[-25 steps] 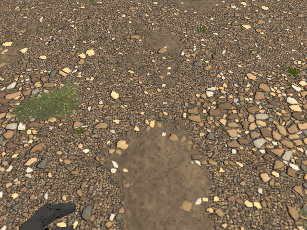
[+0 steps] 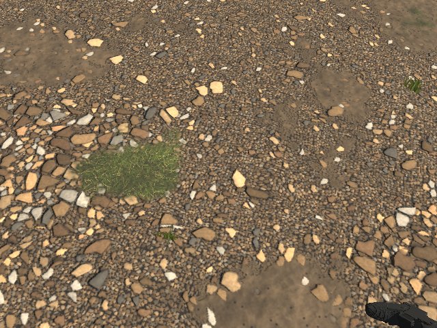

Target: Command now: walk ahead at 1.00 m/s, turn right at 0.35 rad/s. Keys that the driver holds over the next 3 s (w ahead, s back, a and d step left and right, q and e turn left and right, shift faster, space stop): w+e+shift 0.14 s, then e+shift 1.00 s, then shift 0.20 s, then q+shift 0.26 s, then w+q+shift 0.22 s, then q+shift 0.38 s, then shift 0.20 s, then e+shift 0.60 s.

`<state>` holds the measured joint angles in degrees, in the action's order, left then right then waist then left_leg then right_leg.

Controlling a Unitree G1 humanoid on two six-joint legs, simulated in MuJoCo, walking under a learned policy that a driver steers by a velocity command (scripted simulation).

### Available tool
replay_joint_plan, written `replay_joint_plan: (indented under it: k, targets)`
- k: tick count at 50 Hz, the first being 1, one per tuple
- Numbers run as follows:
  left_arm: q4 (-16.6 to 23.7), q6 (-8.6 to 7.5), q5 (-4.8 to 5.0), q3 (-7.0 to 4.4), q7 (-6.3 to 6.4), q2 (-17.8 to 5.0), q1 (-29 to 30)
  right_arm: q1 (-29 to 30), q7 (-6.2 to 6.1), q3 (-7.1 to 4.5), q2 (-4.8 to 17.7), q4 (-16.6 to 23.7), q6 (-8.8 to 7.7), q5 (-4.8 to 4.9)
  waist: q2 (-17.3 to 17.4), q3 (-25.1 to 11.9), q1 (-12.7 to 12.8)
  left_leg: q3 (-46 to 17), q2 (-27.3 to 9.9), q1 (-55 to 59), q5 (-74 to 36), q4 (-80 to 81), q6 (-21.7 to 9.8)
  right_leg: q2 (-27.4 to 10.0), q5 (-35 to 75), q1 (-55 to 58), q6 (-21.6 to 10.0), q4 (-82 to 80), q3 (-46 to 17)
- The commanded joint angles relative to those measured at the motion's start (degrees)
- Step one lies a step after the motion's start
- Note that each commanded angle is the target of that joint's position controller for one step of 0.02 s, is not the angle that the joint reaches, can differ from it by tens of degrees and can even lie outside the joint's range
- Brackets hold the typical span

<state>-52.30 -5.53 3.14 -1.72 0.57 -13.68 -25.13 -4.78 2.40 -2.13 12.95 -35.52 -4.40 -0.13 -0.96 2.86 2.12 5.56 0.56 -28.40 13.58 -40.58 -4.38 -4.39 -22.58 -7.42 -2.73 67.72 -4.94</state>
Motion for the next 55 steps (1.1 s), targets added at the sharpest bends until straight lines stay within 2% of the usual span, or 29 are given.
replay_joint_plan:
  k: [1,2,4,6,8,10,13,15,16,17,18,19,20,21,22,23,26,29,33,38,39,40,41,42,43,44,46,48,55]
  targets:
    - [9.28,-2.21,-0.04,-1.57,0.5,-5.5,9.55,-14.76,-0.25,-3.22,7.28,-4.04,-2.07,-0.85,2.28,-6.09,-7.14,-29.95,-18.17,32.5,9.92,25.62,-7.26,-3.45,8.1,-35.86,-1.5,11.69,-3.42]
    - [8.26,-0.85,-0.15,-1.82,0.1,-4.68,6.35,-12.2,0.04,-2.41,3.86,-4.62,-2.67,-1.82,3.23,-4.78,-3.84,-23.75,-16.23,26.75,5.2,26.35,-5.99,-5.59,11.67,-32.17,-1.55,10.7,-3.97]
    - [7.21,1.65,0.54,-2.05,-0.74,-3.18,3.8,-10.01,0.31,-2.0,0.93,-6.39,-3.12,-1.0,4.58,-3.2,-1.45,-14.12,-14.49,21.85,-3.12,28.59,-4.09,-7.36,13.2,-29.73,-1.31,9.1,-3.45]
    - [8.19,3.24,0.5,-1.9,-1.07,-2.35,6.84,-8.7,-0.28,-2.17,1.77,-7.82,-3.19,-0.3,3.58,1.33,-0.61,-6.28,-13.62,18.28,-9.59,30.94,-1.73,-7.97,14.53,-32.94,-0.51,6.97,-2.95]
    - [10.32,3.38,-0.1,-1.55,-1.39,-2.35,11.08,-7.42,-1.41,-2.27,3.12,-7.96,-3.15,-1.11,3.49,5.44,-0.14,0.58,-11.08,15.22,-20.44,32.54,-0.15,-6.09,21.0,-34.48,0.24,0.8,-0.93]
    - [12.05,2.67,-1.81,-1.49,-2.19,-3.2,14.76,-4.77,-2.94,-2.21,4.49,-7.28,-2.76,-1.38,2.09,7.94,0.49,7.38,-8.08,11.83,-31.73,31.51,1.52,-2.66,29.04,-30.55,0.87,-11.14,5.38]
    - [13.8,1.52,-2.78,-1.39,-5.01,-3.04,18.81,-11.31,-5.79,-3.22,10.66,-8.06,-2.21,-0.6,0.31,3.01,-1.92,9.82,-8.11,18.27,-48.74,23.58,4.28,4.49,38.48,-20.29,0.55,-26.71,14.9]
    - [13.28,2.41,-1.55,-3.27,-5.6,-7.39,10.39,-9.99,-6.51,-4.46,15.35,-6.97,-0.84,0.73,6.63,-3.76,3.11,8.76,-10.37,24.59,-65.49,12.51,5.47,8.63,33.22,-10.95,-1.04,-27.66,16.28]
    - [11.56,3.45,-1.42,-5.18,-5.1,-11.76,0.78,-6.7,-6.22,-4.97,16.39,-5.7,-0.22,1.23,8.41,-7.94,8.53,7.62,-11.35,22.75,-68.9,1.74,5.34,9.55,29.7,-0.85,-3.02,-26.53,14.78]
    - [9.27,4.69,-1.69,-7.13,-3.78,-15.81,-9.45,-2.99,-5.23,-4.78,14.89,-4.77,-0.31,1.86,5.74,-11.06,14.1,6.46,-10.22,16.39,-58.74,-15.1,5.75,7.82,32.43,12.03,-5.71,-29.59,9.9]
    - [8.17,5.26,-1.74,-6.75,-2.18,-15.94,-7.89,-1.84,-3.18,-2.65,6.15,-4.47,-1.13,1.84,-9.91,-5.23,11.72,5.63,1.38,7.71,8.91,-39.19,7.65,3.51,48.12,13.27,-7.47,-37.79,2.37]
    - [12.41,3.56,-5.87,-5.37,-1.93,-17.12,1.77,-14.25,-1.95,-0.74,-0.21,-1.78,-2.04,0.32,-21.02,-10.21,-2.17,-5.96,7.47,-8.56,26.38,-55.81,8.99,-4.59,75.36,21.21,-17.42,-32.22,-21.4]
    - [16.73,2.58,-7.12,-5.8,-2.68,-17.87,4.78,-17.48,-1.72,-0.78,6.15,-0.9,-2.75,-0.19,-12.59,-25.52,-0.28,-16.03,6.58,-9.5,22.06,-57.75,7.73,-12.48,57.92,26.1,-24.49,-42.04,-36.58]
    - [19.21,2.27,-4.99,-5.9,-3.18,-16.07,8.94,-11.73,-2.06,-1.68,10.6,0.1,-2.64,0.33,-1.37,-21.48,-0.28,-16.56,4.93,-9.75,18.33,-51.8,5.96,-10.74,37.19,20.0,-23.58,-47.49,-37.98]
    - [19.77,2.11,-2.48,-5.4,-3.07,-13.55,12.42,-7.32,-2.84,-2.06,10.65,0.9,-1.91,-0.12,7.76,-14.0,-2.73,-15.95,2.8,-10.86,15.38,-46.09,5.91,-8.11,23.96,11.14,-20.68,-50.24,-36.17]
    - [20.27,1.87,-1.8,-4.95,-2.72,-12.37,14.25,-6.39,-3.34,-2.04,10.58,1.02,-0.78,-0.39,8.75,-11.22,-4.42,-16.26,1.44,-9.24,13.8,-42.27,6.48,-7.54,23.37,4.22,-19.53,-51.29,-35.29]
    - [20.77,2.74,-2.44,-5.16,-1.3,-11.7,15.43,-3.45,-4.12,-2.2,9.34,1.5,1.55,-1.0,6.77,-7.67,-5.19,-15.47,-0.23,-3.25,13.38,-28.43,8.81,-1.06,39.02,-7.9,-15.82,-49.51,-23.41]
    - [20.21,4.96,-2.04,-5.92,0.93,-13.37,13.2,0.47,-4.46,-1.17,5.85,2.33,1.94,-0.96,3.57,-11.53,-3.67,-13.62,2.33,-1.46,5.87,-15.41,10.86,2.63,47.84,-8.72,-12.92,-45.46,-19.07]
    - [21.92,7.89,-1.2,-5.99,2.36,-13.01,14.67,4.68,-4.22,-1.44,6.76,2.22,2.67,-0.02,-3.38,-12.94,-1.71,-14.7,4.24,0.66,-3.71,-4.7,10.9,5.16,29.5,-8.24,-7.67,-44.14,-20.61]
    - [23.72,8.24,-1.82,-5.72,1.74,-11.11,16.4,4.58,-3.41,-2.93,9.35,1.41,1.04,0.21,-9.62,-9.91,-1.54,-16.39,4.05,8.06,-5.38,12.43,8.76,5.87,19.97,-6.87,-5.04,-39.62,-27.47]
    - [24.22,8.26,-1.58,-5.43,1.57,-10.31,17.41,1.98,-3.22,-3.35,9.65,0.32,0.65,0.35,-8.66,-9.86,-2.9,-15.68,2.12,13.58,-11.8,19.64,7.34,7.7,14.08,-8.8,-3.53,-35.89,-26.52]
    - [23.88,8.37,-1.93,-4.3,1.28,-6.65,13.44,1.22,-3.39,-3.72,11.31,0.32,0.83,-0.22,-0.94,-12.73,-0.92,-22.88,-8.18,23.21,-15.18,21.11,2.62,11.62,-6.93,-14.73,-1.22,-25.49,-21.2]
    - [24.75,8.33,-2.1,-3.95,1.17,-6.21,10.38,1.98,-3.78,-4.0,14.09,1.71,1.82,-1.97,10.77,-12.36,1.72,-35.51,-19.38,27.94,-26.48,20.4,-5.5,17.86,-18.7,-24.79,1.67,-14.75,-10.73]
    - [25.47,7.62,-2.48,-5.19,0.35,-11.87,9.4,0.57,-3.71,-4.36,13.4,1.34,2.09,-2.84,16.74,-13.71,1.97,-44.72,-25.32,26.36,-21.25,22.63,-11.08,12.36,-15.32,-29.75,4.21,-3.49,-8.24]
    - [23.78,7.7,-1.92,-6.21,0.17,-15.68,10.9,2.68,-4.01,-3.71,10.13,2.55,2.29,-2.13,11.87,-10.84,0.62,-38.0,-21.51,23.8,-14.7,22.27,-10.2,8.99,-9.75,-30.6,5.77,1.08,-6.59]
    - [22.7,8.34,-1.66,-6.49,0.31,-15.93,11.67,4.15,-4.45,-3.21,8.36,2.9,2.94,-1.43,8.05,-8.59,0.27,-30.27,-16.78,21.06,-8.63,21.84,-7.34,7.62,-5.07,-30.69,6.54,3.32,-5.51]
    - [22.46,9.31,-1.86,-5.63,0.38,-13.37,10.85,4.96,-5.27,-2.89,8.95,3.01,3.87,-0.7,6.21,-5.92,0.15,-22.47,-13.32,16.82,-9.04,22.82,-5.88,5.92,-0.19,-30.62,7.52,7.58,-1.61]
    - [23.72,9.08,-1.43,-4.67,0.27,-11.09,13.17,2.52,-5.76,-3.07,9.67,1.99,4.31,-1.37,7.38,-5.51,-1.43,-17.11,-12.06,17.67,-12.0,24.07,-6.46,3.94,2.09,-31.2,7.92,4.47,2.07]
    - [24.87,8.85,-1.79,-3.8,-0.18,-9.27,17.0,-0.11,-5.05,-4.7,13.21,0.04,4.79,-1.11,10.05,-9.18,-3.9,-8.97,-17.21,22.97,-13.45,24.79,-8.25,-1.15,2.92,-25.68,7.84,-11.19,4.86]
